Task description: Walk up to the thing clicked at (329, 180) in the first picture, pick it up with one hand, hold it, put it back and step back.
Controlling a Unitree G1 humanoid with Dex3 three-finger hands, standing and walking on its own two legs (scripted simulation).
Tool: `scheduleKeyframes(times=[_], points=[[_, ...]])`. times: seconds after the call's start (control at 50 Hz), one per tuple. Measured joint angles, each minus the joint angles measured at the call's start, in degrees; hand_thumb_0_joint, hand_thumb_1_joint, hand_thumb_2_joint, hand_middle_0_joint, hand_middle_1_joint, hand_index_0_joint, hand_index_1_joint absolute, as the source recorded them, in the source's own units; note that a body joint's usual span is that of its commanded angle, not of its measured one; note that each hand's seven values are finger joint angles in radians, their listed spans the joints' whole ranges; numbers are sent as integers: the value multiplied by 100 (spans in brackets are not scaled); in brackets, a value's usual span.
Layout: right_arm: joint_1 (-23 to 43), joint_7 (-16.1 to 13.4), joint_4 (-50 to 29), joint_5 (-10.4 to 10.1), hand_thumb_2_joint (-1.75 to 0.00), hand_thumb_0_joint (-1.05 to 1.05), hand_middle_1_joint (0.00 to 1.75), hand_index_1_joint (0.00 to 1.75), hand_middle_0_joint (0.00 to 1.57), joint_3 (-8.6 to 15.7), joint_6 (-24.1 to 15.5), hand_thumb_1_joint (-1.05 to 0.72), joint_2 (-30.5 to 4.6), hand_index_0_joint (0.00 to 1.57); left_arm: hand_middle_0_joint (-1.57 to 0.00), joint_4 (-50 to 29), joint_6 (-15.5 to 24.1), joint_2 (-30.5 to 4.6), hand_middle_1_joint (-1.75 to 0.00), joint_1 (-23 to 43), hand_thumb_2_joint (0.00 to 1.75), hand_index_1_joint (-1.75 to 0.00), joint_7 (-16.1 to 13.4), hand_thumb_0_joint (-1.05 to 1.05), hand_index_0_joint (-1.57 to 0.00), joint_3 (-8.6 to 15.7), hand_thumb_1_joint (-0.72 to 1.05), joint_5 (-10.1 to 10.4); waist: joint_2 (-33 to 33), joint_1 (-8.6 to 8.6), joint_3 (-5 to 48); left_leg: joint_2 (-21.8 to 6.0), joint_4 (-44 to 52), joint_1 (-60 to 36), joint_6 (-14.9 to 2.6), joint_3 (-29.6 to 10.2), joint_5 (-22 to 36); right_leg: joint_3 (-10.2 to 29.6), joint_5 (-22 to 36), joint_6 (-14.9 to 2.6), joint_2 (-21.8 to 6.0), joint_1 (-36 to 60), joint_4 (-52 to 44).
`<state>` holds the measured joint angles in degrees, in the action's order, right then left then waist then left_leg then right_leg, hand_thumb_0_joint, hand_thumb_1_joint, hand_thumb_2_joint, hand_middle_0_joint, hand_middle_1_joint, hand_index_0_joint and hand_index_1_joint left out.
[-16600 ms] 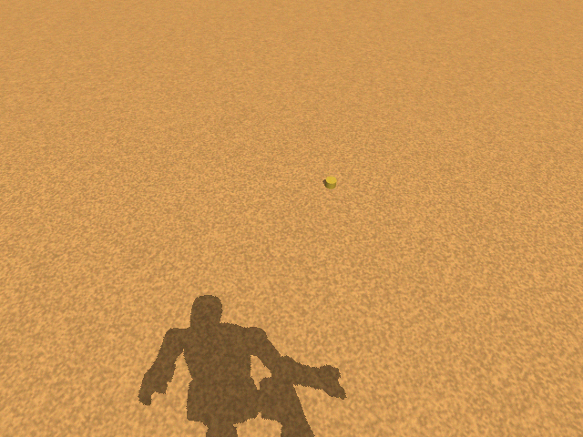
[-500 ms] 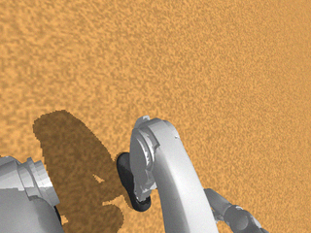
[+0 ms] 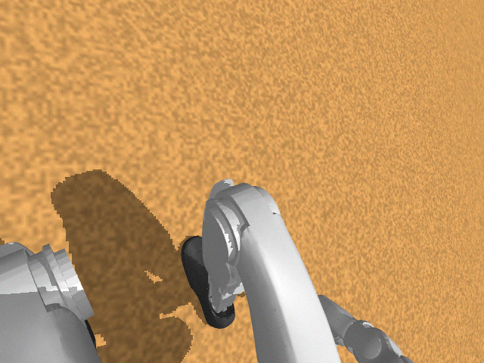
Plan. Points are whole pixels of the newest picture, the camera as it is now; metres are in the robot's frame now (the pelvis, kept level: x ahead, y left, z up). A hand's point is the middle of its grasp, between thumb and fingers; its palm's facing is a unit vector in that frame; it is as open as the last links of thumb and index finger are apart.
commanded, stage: close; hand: left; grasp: from above
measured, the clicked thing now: out of the picture +0.42 +0.39 -0.28
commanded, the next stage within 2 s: settle in 0.28 s
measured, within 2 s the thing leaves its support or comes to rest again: leaves its support in 0.70 s
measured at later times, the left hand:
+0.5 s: hand out of the picture +0.41 +0.37 -0.25, palm faces -0.43 -0.19 -0.88, open 6.7 cm
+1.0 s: hand out of the picture +0.41 +0.39 -0.18, palm faces -0.42 -0.15 -0.90, open 5.9 cm
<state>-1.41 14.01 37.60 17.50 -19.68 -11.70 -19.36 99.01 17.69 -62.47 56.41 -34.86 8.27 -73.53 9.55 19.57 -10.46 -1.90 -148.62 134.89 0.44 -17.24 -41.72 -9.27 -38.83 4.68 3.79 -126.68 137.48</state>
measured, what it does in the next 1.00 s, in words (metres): stands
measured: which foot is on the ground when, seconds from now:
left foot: down 0.00-1.00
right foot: down 0.00-1.00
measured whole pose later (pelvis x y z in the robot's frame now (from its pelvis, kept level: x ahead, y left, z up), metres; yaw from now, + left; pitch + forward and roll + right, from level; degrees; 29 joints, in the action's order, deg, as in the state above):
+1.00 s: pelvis +0.00 +0.00 +0.01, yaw +3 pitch +31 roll -13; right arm -5.6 13.5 38.7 12.0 -9.4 -7.2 -19.1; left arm 81.4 13.5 -53.0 51.9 -22.7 7.8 -71.1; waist 3.3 14.6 -1.8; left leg -1.0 -144.6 136.6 0.3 -13.5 -40.5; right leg -6.9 -39.9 3.6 1.7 -128.5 136.2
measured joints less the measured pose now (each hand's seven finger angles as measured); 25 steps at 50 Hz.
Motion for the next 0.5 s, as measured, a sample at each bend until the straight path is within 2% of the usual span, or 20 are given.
scheduleKeyframes(times=[0.2, 0.5], points=[[2, -43, -9, 3, -89, 0, 30, 30, 20, -23, -12, -90, 9, 20, -53, 24, -20, -39, -84, 80, 54, -75, -70, -1, -65, 8, 30, -95, 46, 10, 29, 0, -28, 37, -9, 7, 34, 7, 33, -12, 6, -38, 28], [-65, -78, -28, -2, -90, 0, 30, 30, 20, -6, 48, -91, -23, 20, -59, -46, -71, -26, -72, 50, 40, -68, 47, -6, -87, -11, 36, -35, 3, 12, 59, 0, -5, 44, -11, 8, 33, 2, 32, -18, 2, -40, 1]])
